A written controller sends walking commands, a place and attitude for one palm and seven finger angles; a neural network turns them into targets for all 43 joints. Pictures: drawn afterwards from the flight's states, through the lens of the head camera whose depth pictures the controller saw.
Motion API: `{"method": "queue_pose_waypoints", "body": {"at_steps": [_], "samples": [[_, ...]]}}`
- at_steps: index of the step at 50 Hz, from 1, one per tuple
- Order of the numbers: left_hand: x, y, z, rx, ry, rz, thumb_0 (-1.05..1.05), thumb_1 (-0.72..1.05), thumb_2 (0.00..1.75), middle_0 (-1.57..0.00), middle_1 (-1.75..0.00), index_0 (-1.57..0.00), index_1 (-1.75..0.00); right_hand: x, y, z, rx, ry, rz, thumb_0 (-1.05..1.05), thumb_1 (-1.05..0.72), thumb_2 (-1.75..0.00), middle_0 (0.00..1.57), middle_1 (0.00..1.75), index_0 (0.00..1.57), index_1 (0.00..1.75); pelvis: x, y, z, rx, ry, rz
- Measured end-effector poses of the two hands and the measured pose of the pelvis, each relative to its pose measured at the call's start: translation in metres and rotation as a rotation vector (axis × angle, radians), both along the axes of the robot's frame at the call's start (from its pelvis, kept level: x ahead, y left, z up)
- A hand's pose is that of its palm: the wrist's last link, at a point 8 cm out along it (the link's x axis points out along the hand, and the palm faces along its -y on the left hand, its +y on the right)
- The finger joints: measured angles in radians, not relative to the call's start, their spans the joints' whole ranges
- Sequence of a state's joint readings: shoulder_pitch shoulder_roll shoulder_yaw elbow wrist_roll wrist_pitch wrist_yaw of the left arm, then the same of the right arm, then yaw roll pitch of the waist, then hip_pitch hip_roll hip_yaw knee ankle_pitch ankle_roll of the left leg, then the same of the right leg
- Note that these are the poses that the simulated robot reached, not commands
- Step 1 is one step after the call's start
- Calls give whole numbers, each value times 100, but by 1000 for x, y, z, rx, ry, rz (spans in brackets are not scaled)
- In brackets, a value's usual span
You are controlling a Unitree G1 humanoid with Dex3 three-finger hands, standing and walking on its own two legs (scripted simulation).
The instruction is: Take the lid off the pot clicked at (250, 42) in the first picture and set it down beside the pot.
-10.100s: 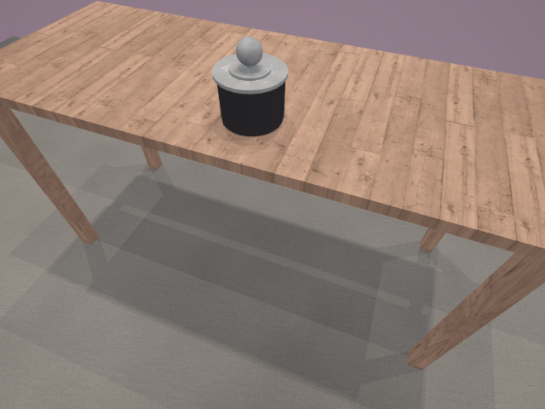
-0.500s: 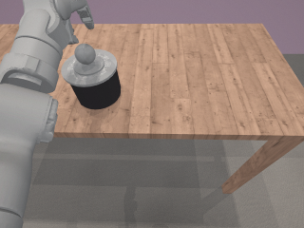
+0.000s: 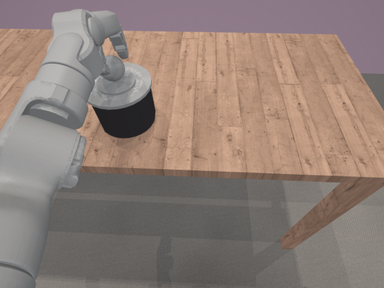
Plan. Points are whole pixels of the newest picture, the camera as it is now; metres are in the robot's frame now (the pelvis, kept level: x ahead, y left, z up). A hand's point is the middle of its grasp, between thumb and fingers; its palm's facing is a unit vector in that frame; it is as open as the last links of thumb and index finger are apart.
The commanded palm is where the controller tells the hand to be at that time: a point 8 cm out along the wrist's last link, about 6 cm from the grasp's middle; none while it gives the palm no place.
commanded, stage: lower the open fingers around the knob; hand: left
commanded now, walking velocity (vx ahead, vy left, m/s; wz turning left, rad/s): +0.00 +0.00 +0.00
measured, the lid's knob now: (111, 68) +0.54 +0.14 +0.17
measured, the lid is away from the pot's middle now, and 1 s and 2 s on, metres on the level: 0.00 0.00 0.00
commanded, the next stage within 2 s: close the fingers and squeeze the knob in 0.62 s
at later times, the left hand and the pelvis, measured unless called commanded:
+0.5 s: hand (110, 70) +0.51 +0.13 +0.18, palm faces -0.41 -0.06 -0.91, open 10.1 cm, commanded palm +0.52 +0.13 +0.25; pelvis +0.00 +0.00 +0.00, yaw -1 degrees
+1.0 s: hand (112, 72) +0.50 +0.13 +0.18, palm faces -0.42 -0.06 -0.91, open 10.0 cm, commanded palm +0.51 +0.13 +0.25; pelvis +0.00 +0.00 +0.00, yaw -1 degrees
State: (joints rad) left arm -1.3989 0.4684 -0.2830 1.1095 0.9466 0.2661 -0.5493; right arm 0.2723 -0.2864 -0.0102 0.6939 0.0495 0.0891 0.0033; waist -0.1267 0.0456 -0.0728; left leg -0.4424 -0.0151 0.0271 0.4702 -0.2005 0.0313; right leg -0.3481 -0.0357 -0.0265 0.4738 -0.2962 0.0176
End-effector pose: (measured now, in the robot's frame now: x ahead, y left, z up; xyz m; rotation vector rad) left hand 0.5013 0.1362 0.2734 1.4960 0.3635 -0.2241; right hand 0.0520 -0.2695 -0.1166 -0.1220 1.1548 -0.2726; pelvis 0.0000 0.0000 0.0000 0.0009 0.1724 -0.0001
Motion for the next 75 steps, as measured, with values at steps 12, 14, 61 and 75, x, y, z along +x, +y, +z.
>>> {"method": "queue_pose_waypoints", "body": {"at_steps": [12, 14, 61, 75], "samples": [[5, -3, -16, 1, 30, -6, 0, -37, 162, -85, -9, -86, -9, -16, -1, -4, 0, 51, -22, 0, -91, -90, 20, 30, 20, 30, 2, -1, -1, -1, 13, -1], [7, -3, -19, -1, 33, -9, 0, -37, 162, -85, -8, -86, -9, -21, -2, -4, 1, 67, -28, 0, -91, -90, 20, 30, 20, 30, 2, -1, -1, -1, 15, -3], [7, -4, -31, -8, 49, -27, 0, 5, 96, -51, -91, -54, -92, -32, -3, -4, -8, 77, -54, 0, -91, -90, 20, 30, 20, 30, 2, 0, -2, -2, 16, -11], [8, 0, -29, -15, 35, -27, 0, 19, 88, -54, -100, -59, -102, -30, -2, -4, -5, 79, -54, 0, -91, -90, 20, 30, 20, 30, 3, 0, -1, -3, 13, -12]]}}
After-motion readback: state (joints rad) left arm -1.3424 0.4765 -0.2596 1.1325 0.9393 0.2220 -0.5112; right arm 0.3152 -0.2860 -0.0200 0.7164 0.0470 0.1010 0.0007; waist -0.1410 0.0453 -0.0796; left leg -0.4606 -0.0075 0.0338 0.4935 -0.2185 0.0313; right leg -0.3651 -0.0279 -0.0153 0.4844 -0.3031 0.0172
